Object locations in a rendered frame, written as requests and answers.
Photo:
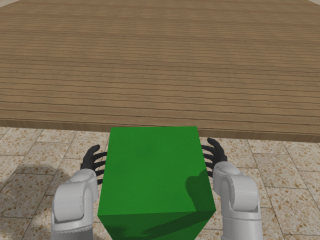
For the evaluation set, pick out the left robot hand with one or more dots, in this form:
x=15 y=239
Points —
x=89 y=159

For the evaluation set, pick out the robot right forearm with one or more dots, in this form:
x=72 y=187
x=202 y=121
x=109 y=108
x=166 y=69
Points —
x=240 y=204

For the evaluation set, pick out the robot left forearm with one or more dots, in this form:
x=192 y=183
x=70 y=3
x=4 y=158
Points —
x=72 y=212

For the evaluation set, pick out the right robot hand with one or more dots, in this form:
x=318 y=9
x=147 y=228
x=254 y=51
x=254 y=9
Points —
x=218 y=154

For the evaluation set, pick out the carton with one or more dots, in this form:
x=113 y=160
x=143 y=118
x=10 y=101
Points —
x=155 y=184

